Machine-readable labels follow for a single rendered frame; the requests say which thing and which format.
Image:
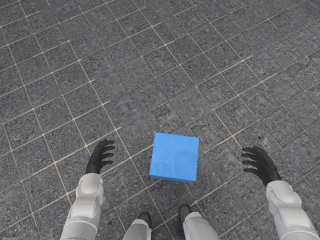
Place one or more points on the carton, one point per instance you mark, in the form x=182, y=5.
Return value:
x=174, y=157

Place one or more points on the robot left foot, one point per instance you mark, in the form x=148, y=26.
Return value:
x=147, y=218

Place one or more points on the left robot forearm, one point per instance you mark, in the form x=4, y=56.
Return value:
x=83, y=218

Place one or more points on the right robot forearm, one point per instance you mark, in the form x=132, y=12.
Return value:
x=291, y=221

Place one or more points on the left robot thigh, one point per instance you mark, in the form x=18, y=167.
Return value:
x=138, y=232

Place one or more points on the left robot hand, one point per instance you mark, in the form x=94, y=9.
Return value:
x=95, y=163

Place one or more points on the right robot hand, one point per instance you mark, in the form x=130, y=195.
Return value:
x=266, y=170

